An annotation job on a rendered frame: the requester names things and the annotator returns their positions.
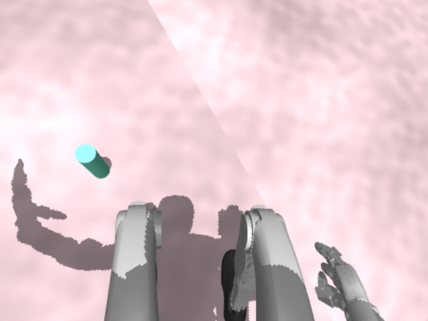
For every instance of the right robot arm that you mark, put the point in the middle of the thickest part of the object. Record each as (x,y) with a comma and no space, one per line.
(361,311)

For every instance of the can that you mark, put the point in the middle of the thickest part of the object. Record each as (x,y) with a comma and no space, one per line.
(88,156)

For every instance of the right robot foot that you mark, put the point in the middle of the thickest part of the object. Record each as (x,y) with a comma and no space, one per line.
(227,278)

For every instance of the right robot hand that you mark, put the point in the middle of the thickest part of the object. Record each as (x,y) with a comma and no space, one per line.
(343,276)

